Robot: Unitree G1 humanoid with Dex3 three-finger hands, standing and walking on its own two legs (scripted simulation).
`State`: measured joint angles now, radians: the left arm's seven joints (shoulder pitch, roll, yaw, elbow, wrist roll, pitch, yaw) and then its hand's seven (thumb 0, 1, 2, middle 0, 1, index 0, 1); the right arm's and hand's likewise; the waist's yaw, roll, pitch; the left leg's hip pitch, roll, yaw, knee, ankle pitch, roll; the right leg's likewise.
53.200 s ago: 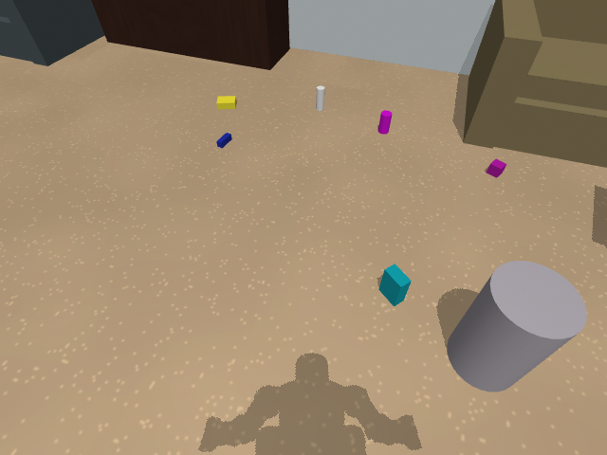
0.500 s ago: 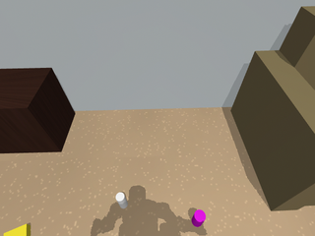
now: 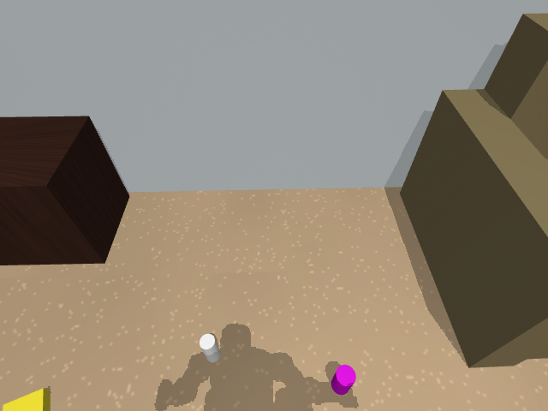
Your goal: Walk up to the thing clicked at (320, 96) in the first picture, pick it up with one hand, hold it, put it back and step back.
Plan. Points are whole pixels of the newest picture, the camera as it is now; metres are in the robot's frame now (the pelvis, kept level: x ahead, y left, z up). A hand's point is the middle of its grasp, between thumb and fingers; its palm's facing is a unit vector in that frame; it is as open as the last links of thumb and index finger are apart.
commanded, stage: step back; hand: left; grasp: from the side
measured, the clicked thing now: (210, 348) +0.43 +0.24 -0.71
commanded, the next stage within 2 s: none
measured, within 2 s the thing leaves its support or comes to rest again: neither
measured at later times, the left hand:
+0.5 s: hand out of the picture +0.04 +0.32 -0.18, palm faces -0.07 -0.93 -0.35, open 7.3 cm
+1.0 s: hand out of the picture -0.08 +0.33 -0.16, palm faces -0.03 -0.92 -0.40, open 7.3 cm
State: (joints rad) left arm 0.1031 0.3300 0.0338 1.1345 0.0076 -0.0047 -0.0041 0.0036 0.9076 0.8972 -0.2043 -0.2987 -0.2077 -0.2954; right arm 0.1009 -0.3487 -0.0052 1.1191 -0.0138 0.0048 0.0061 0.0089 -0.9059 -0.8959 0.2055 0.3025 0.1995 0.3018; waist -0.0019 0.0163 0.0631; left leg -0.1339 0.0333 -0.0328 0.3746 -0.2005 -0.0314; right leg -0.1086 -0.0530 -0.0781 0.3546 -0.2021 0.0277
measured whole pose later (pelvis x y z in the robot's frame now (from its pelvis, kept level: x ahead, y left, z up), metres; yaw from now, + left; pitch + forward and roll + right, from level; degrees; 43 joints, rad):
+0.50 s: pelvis -0.09 +0.07 -0.02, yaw -1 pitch -1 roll -1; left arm 0.07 0.37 0.06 0.90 0.01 0.06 0.03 0.00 0.91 0.90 -0.20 -0.30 -0.21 -0.30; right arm 0.16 -0.34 -0.05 0.90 -0.03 0.03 -0.02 0.01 -0.90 -0.90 0.21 0.30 0.20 0.30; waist -0.03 -0.03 0.21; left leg -0.30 -0.04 0.03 0.60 -0.28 0.08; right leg -0.43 0.09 0.13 1.07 -0.51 0.00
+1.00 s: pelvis -0.21 +0.08 -0.02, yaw -1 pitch -1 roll +0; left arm 0.12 0.35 0.07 0.78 0.04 0.04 0.01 0.00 0.90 0.90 -0.21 -0.30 -0.21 -0.30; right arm 0.16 -0.43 -0.05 0.87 -0.01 0.03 -0.02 0.01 -0.91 -0.90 0.21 0.30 0.20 0.30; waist 0.01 0.02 0.18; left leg -0.32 -0.06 -0.11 0.86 -0.50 -0.02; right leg -0.39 -0.01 0.02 0.60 -0.20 0.00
